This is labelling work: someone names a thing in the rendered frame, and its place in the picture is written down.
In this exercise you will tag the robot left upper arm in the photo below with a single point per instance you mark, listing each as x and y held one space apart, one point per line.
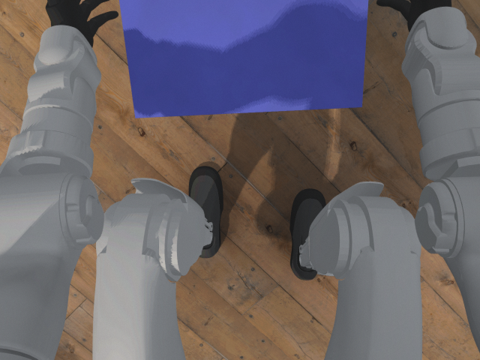
45 222

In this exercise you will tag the robot foot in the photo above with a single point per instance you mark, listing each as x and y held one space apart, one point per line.
205 188
307 204

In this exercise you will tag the robot left hand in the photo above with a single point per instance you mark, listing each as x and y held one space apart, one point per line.
72 13

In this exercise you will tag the carton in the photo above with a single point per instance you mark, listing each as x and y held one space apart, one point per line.
207 57

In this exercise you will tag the left robot forearm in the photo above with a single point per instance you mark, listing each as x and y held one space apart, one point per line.
58 119

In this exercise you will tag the robot left foot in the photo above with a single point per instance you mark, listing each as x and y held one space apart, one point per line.
205 188

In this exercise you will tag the robot right hand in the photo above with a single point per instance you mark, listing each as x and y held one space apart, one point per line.
412 10

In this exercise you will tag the robot right upper arm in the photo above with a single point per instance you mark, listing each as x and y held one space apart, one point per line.
448 223

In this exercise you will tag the right robot forearm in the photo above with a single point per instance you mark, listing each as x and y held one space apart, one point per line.
444 74

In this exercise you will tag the robot right foot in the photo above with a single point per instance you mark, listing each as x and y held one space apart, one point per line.
307 204

